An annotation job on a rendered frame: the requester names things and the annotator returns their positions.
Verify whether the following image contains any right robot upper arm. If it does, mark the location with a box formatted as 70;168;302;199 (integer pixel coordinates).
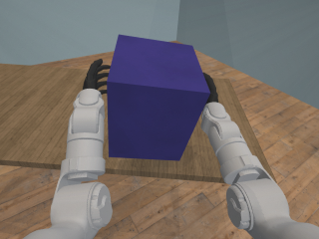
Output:
226;178;319;239

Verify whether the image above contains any robot left hand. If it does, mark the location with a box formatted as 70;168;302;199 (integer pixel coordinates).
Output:
83;59;111;95

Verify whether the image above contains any left robot forearm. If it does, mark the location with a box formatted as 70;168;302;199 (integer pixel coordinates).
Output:
50;89;106;224

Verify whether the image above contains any table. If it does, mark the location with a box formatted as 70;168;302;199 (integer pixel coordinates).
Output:
0;63;277;183

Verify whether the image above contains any robot right hand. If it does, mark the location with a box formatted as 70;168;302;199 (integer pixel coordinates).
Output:
203;72;219;104

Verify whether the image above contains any carton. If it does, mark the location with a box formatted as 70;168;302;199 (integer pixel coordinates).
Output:
107;34;210;161

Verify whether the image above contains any left robot upper arm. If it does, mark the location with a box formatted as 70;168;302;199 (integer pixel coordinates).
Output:
23;181;113;239

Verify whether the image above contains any right robot forearm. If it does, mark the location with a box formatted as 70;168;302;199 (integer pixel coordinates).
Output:
200;102;290;214

